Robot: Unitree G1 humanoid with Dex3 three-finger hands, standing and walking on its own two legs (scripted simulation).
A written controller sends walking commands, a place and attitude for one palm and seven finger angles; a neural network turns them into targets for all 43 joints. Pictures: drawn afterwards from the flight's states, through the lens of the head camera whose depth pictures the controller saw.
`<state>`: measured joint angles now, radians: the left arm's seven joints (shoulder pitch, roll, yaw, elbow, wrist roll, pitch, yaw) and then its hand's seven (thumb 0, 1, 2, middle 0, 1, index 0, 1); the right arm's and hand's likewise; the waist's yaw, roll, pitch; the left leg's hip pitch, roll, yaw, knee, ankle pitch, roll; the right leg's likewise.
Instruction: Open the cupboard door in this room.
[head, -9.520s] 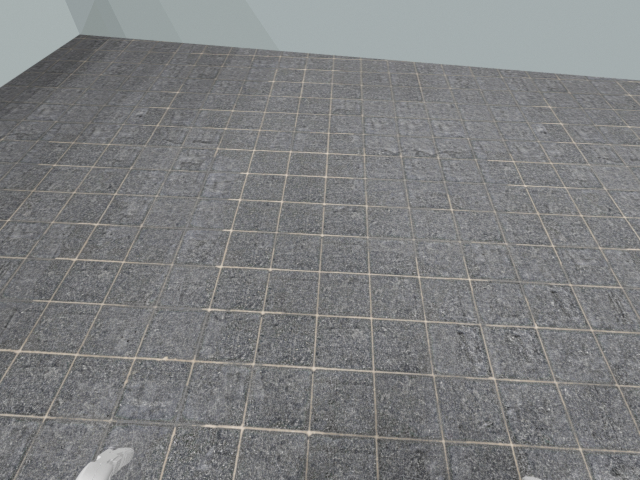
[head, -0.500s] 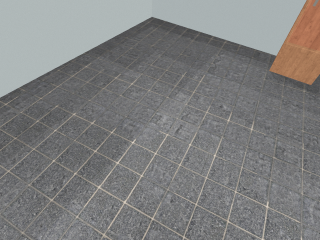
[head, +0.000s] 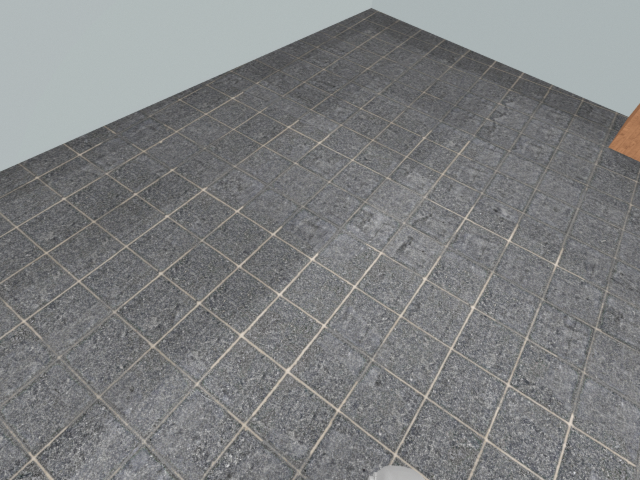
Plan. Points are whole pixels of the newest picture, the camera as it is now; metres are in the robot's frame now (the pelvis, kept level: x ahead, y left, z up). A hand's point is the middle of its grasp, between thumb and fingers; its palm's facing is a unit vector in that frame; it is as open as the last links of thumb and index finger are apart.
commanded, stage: turn or walk to find it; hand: left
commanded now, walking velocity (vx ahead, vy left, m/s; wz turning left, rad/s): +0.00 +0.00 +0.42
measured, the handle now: out of the picture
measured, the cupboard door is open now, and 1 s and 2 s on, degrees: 0 0 0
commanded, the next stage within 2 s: none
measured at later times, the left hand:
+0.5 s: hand out of the picture +0.03 +0.13 -0.15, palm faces +0.21 -0.93 -0.29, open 7.4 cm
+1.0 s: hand out of the picture -0.18 +0.10 -0.19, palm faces +0.52 -0.82 -0.24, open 7.4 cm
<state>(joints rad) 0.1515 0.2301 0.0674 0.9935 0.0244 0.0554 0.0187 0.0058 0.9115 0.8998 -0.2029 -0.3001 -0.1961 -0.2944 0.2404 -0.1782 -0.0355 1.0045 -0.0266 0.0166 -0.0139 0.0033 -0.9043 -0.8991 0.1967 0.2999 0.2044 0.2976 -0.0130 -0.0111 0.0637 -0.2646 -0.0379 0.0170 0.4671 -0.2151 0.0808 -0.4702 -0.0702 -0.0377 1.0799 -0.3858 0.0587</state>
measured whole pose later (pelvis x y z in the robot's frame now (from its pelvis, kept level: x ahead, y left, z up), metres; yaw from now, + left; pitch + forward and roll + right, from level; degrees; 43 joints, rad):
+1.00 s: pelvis -0.08 -0.07 -0.02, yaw +28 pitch +0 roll +0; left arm 0.30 0.22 0.05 1.01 0.02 0.03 0.02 0.00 0.91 0.90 -0.21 -0.30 -0.20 -0.30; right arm 0.09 -0.22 -0.05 0.96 -0.01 0.04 0.01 0.00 -0.91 -0.90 0.19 0.30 0.20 0.30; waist 0.05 -0.04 0.09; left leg -0.23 0.00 0.07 0.57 -0.32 0.00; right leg -0.29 -0.15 -0.26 0.68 -0.37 0.01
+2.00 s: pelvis -0.13 -0.13 -0.01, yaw +53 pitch -1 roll +0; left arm 0.26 0.22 0.05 0.98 0.03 0.02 0.02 0.00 0.91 0.90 -0.21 -0.30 -0.20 -0.30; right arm 0.13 -0.24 -0.06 0.98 -0.01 0.06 0.01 0.01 -0.91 -0.90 0.19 0.30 0.20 0.30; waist 0.04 -0.01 0.09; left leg -0.27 0.02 0.06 0.65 -0.37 -0.05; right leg -0.25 -0.14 -0.28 0.59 -0.30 0.00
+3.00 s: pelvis -0.16 -0.22 +0.00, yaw +77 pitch -1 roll +2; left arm 0.23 0.15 0.03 0.95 0.02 0.01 0.03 0.00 0.91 0.90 -0.21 -0.30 -0.20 -0.30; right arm 0.26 -0.26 -0.09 1.02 -0.03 0.09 0.01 0.00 -0.91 -0.90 0.19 0.30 0.20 0.30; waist -0.01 0.04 0.06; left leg -0.44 0.03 -0.05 1.07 -0.39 -0.08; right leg -0.19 -0.08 -0.19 0.49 -0.28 -0.03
